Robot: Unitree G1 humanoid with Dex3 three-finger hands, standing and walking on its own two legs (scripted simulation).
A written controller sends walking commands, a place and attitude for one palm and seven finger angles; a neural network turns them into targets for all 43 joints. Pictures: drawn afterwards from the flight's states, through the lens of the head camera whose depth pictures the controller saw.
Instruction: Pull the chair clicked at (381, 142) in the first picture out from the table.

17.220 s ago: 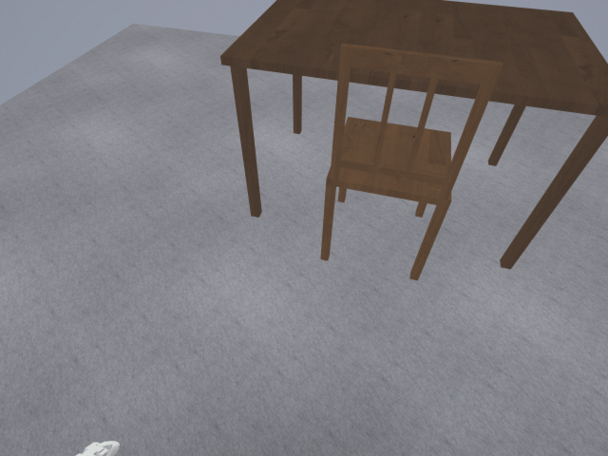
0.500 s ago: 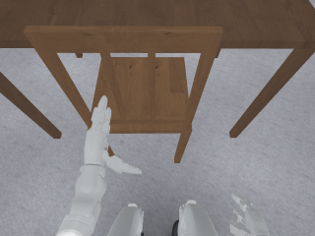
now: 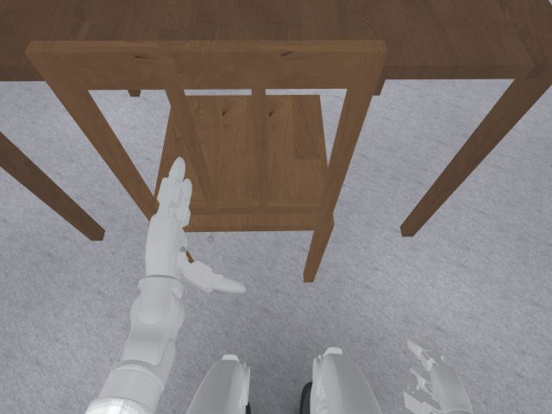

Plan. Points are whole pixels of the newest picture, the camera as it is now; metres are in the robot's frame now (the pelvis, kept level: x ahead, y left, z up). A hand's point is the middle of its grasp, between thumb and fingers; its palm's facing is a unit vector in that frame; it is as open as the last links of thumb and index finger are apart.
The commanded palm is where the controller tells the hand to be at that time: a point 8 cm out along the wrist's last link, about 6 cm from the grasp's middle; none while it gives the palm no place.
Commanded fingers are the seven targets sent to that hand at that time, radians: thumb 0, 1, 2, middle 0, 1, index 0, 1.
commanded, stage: push the fingers through the gap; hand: left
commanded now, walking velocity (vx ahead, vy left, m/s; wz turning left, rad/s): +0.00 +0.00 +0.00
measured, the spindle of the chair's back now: (197, 158) +0.49 +0.14 +0.02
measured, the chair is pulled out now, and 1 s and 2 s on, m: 0.00 0.00 0.00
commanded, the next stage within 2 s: hook a spindle and tug to test in 1.44 s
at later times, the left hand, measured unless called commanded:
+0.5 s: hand (212, 210) +0.40 +0.11 +0.02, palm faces +0.02 -1.00 -0.03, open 17.0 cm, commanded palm +0.37 +0.16 +0.02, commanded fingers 0.00 -0.50 0.30 -0.06 -0.08 -0.06 -0.08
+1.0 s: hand (211, 179) +0.45 +0.11 +0.02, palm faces +0.05 -1.00 -0.02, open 16.9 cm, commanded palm +0.42 +0.16 +0.02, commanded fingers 0.00 -0.50 0.30 -0.06 -0.08 -0.06 -0.08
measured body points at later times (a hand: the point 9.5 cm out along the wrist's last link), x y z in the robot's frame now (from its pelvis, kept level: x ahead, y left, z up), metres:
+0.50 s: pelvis +0.00 +0.01 +0.00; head +0.12 +0.01 +0.43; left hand +0.39 +0.16 +0.02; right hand +0.12 -0.25 -0.12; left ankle +0.01 +0.11 -0.62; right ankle +0.05 -0.10 -0.62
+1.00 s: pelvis -0.01 +0.01 +0.00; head +0.13 +0.01 +0.43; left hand +0.44 +0.17 +0.02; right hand +0.07 -0.25 -0.13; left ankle +0.01 +0.11 -0.62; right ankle +0.05 -0.10 -0.62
